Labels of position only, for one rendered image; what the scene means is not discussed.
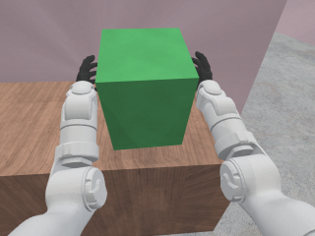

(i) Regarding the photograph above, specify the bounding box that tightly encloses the robot left forearm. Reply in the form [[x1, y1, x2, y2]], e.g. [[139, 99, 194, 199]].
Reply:
[[45, 81, 99, 206]]

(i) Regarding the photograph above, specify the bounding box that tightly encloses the right robot hand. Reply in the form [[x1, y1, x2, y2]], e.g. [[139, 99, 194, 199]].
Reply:
[[191, 51, 213, 91]]

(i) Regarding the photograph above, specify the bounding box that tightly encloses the robot right upper arm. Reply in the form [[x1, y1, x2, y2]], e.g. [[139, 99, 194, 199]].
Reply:
[[220, 153, 315, 236]]

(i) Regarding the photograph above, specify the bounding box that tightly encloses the robot left upper arm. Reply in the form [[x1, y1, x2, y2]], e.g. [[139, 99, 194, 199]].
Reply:
[[8, 166, 107, 236]]

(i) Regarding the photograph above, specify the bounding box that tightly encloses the carton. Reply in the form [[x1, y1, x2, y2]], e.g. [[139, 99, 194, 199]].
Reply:
[[94, 28, 200, 150]]

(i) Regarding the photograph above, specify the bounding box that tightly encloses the left robot hand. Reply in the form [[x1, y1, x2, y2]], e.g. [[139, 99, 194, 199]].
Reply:
[[76, 55, 97, 91]]

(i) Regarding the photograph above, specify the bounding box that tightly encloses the robot right forearm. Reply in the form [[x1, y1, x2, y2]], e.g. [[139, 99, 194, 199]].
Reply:
[[196, 80, 282, 187]]

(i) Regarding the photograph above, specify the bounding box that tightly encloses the pedestal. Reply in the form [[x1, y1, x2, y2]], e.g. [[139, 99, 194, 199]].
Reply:
[[0, 81, 230, 236]]

